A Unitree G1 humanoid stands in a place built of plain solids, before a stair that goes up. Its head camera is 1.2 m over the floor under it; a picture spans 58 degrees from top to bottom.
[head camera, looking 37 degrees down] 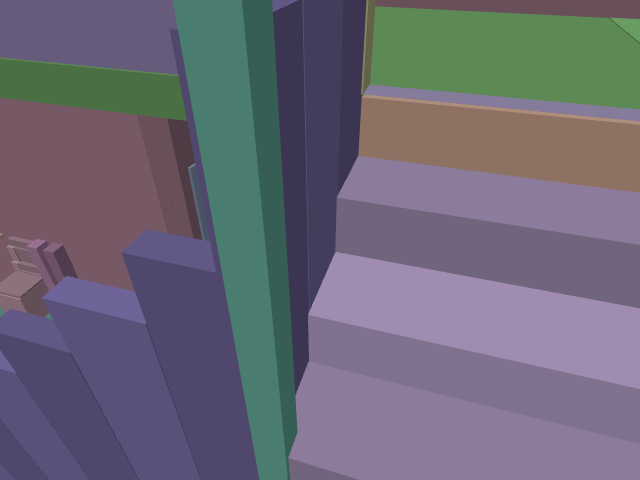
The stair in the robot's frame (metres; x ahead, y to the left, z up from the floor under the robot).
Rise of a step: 0.19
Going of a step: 0.27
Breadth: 0.85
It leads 17 degrees to the right of straight ahead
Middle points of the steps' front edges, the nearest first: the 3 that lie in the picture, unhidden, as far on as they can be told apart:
0.64 -0.37 0.38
0.90 -0.45 0.58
1.16 -0.53 0.77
